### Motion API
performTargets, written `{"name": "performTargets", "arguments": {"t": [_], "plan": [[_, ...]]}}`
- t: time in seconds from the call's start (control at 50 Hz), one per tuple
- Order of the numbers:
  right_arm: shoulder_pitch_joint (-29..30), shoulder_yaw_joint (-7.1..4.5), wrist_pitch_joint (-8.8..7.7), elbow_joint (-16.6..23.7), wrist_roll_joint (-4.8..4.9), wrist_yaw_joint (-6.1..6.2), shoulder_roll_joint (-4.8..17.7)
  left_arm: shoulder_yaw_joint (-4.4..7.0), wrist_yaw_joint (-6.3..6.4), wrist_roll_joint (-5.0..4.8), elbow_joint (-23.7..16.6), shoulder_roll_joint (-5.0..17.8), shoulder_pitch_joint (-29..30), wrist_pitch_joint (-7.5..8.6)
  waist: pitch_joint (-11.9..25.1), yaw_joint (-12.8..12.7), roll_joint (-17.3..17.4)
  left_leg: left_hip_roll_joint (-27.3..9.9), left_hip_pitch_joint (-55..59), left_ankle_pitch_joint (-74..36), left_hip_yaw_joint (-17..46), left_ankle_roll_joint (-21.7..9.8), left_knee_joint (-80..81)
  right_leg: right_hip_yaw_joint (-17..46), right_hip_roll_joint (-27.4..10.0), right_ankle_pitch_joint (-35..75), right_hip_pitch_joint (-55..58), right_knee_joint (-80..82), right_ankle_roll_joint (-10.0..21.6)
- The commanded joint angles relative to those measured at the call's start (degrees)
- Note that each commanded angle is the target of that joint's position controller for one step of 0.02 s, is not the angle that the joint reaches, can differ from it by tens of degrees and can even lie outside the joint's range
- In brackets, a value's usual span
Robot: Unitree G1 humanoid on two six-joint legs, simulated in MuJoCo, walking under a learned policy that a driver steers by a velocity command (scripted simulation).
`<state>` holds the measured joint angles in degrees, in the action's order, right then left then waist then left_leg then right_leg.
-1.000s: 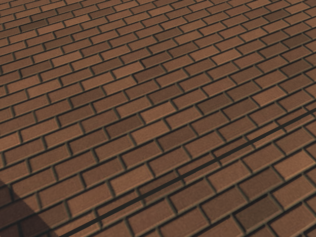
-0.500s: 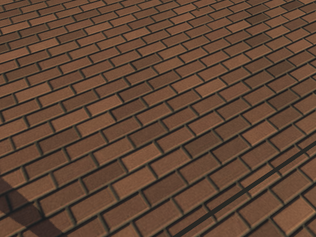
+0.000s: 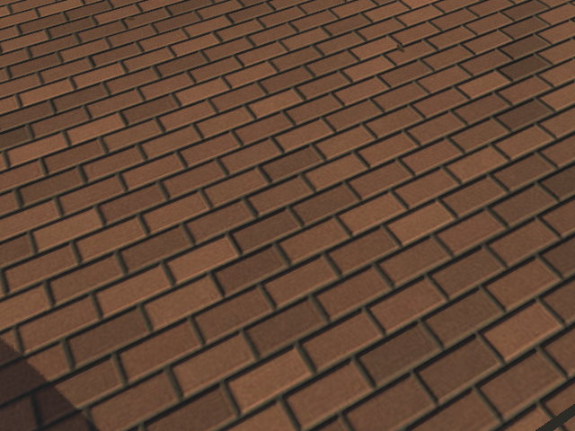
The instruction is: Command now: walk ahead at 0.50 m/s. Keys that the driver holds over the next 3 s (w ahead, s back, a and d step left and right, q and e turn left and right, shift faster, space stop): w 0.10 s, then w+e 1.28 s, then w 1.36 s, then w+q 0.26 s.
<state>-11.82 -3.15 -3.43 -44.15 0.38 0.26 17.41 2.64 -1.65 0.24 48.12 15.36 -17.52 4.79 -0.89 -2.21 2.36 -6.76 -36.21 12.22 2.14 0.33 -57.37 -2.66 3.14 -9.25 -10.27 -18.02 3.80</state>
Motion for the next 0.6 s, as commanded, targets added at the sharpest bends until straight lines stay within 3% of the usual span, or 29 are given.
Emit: {"name": "performTargets", "arguments": {"t": [0.02, 0.08, 0.16, 0.22, 0.24, 0.26, 0.28, 0.3, 0.32, 0.34, 0.36, 0.38, 0.4, 0.44, 0.48, 0.6], "plan": [[0.85, -0.44, -0.43, 3.26, -0.31, -0.01, 2.29, 2.07, 0.8, -0.29, -3.24, 8.85, 2.97, 1.06, -0.29, 1.67, -5.77, -1.44, -1.58, -9.73, 0.73, 0.9, 8.73, 9.5, -14.38, 11.37, 0.17, 10.97, 9.43], [6.95, 0.14, -1.07, 4.53, 0.05, -0.78, 1.13, 2.29, 1.25, -0.82, -1.87, 9.99, 0.29, 0.63, -1.52, -0.7, -5.53, 0.49, 1.11, -17.03, -1.09, 0.77, 19.23, 6.53, -13.37, 9.93, 1.13, 11.21, 7.98], [13.15, 0.06, -1.8, 6.97, 0.48, -1.89, 1.97, 2.62, 1.52, -1.63, 0.59, 10.75, -4.18, -0.57, -3.34, -2.34, -5.36, 2.12, 1.11, -15.56, -0.25, -0.05, 26.1, 9.35, -16.13, 8.68, 6.69, 8.05, 7.65], [10.67, -0.71, -2.57, 6.64, 0.41, -2.32, 4.22, 3.21, 2.04, -1.78, 0.96, 11.81, -3.45, -1.48, -1.96, 0.29, -6.73, 3.43, 6.59, -10.04, -0.04, -1.51, 29.25, 12.26, -17.72, 11.91, 9.47, 3.13, 6.15], [6.45, -1.37, -2.77, 5.5, 0.3, -2.14, 5.31, 3.19, 2.12, -1.8, 0.82, 11.83, -2.32, -1.72, 0.2, 3.06, -6.88, 4.66, 13.2, -8.94, -1.35, -2.44, 30.95, 11.63, -16.44, 17.51, 8.76, -1.45, 5.14], [-1.55, -2.76, -2.88, 3.2, -0.01, -1.61, 8.01, 2.49, 2.1, -1.33, 0.66, 9.91, -2.48, -1.77, 5.89, 6.61, -5.73, 4.39, 25.73, -9.17, -1.54, -4.11, 30.75, 9.49, -12.93, 20.64, 5.47, -11.17, 3.41], [-11.41, -3.91, -2.76, 1.98, -0.99, -0.98, 12.2, 0.97, 2.06, 0.11, -1.04, 5.81, -2.82, -1.69, 15.63, 10.08, 0.95, -6.3, 42.74, -9.55, 9.08, -7.56, 28.49, 6.34, -8.35, 7.11, -5.01, -29.18, 0.94], [-13.55, -4.67, -2.04, 0.62, -0.92, -1.15, 15.72, -0.58, 1.78, -0.93, -1.75, -0.01, -10.97, -0.58, 22.59, 6.22, 17.07, -18.16, 59.5, 2.83, 33.54, -15.76, 34.78, 4.59, -0.02, -23.63, -26.08, -47.52, -2.37], [-13.08, -3.27, -1.94, 1.24, -0.62, -1.14, 9.66, 0.96, 1.79, -2.38, -0.81, 6.64, -7.64, -0.08, 19.5, 8.65, 10.33, -16.53, 55.74, 13.26, 36.37, -14.26, 39.65, 10.59, -2.94, -24.0, -31.52, -54.16, -2.26], [-9.3, -2.38, -2.11, 1.51, -0.42, -0.92, 7.04, 2.03, 1.82, -3.15, -2.48, 9.72, -2.13, 0.03, 11.4, 8.53, 6.88, -14.83, 48.83, 13.29, 27.71, -11.76, 40.75, 9.89, -5.36, -18.76, -34.23, -55.15, -1.7], [-5.11, -1.83, -2.22, 1.75, -0.64, -0.89, 5.66, 2.09, 2.13, -2.79, -2.98, 9.07, 0.3, -0.18, 7.37, 6.75, 3.66, -12.76, 41.7, 7.64, 21.57, -10.61, 42.17, 8.72, -7.8, -14.03, -32.48, -53.79, -1.91], [-2.35, -1.43, -2.38, 1.61, -0.81, -0.96, 3.99, 2.33, 2.2, -2.05, -3.16, 8.38, 0.89, -0.55, 4.29, 5.24, 4.01, -11.06, 36.18, 2.85, 16.6, -10.4, 43.94, 8.92, -9.29, -10.64, -30.71, -51.18, -2.2], [-0.77, -1.26, -2.75, 1.36, -1.22, -0.93, 3.12, 2.48, 2.08, -2.04, -2.94, 7.31, -0.25, -1.23, 3.13, 3.61, 5.21, -9.59, 32.24, -0.64, 12.25, -9.82, 45.71, 9.28, -10.65, -8.37, -27.23, -49.62, -2.41], [0.63, -1.48, -3.33, 0.63, -1.17, -0.83, 2.9, 2.36, 1.95, -2.28, -3.1, 5.06, -0.64, -2.53, 1.54, 2.3, 4.27, -8.83, 28.93, -5.67, 6.52, -10.2, 48.28, 8.58, -11.17, -6.54, -25.65, -48.0, -2.91], [0.33, -2.04, -3.67, -0.36, -1.2, -0.52, 4.22, 2.31, 1.95, -1.89, -4.41, 4.13, 1.28, -3.4, -0.02, 1.99, 2.41, -9.27, 28.3, -9.97, 2.57, -10.92, 49.69, 8.81, -11.56, -3.24, -27.9, -45.21, -3.56], [-1.45, -2.95, -2.7, -2.29, -0.96, 0.52, 6.97, 1.56, 0.12, -1.44, -7.77, 2.6, 10.29, -2.98, -2.79, 4.58, 0.24, -7.93, 30.93, -14.16, -8.65, -9.77, 50.91, 4.72, -10.56, 10.85, -27.78, -27.19, -3.57]]}}
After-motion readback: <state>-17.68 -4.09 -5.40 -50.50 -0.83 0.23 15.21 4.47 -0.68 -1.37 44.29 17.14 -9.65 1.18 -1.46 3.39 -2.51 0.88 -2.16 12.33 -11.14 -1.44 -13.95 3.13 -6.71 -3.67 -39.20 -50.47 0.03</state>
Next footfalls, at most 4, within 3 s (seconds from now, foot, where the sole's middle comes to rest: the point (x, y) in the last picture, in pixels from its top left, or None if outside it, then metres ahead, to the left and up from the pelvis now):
0.26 left None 0.33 0.16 -0.78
0.80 right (384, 407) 0.55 -0.15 -0.78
1.30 left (360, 280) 0.90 -0.11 -0.78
1.78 right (500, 280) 0.91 -0.49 -0.78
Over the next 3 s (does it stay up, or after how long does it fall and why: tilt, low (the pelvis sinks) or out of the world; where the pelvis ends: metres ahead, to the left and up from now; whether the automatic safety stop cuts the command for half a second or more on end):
stays up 1.33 -0.80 -0.01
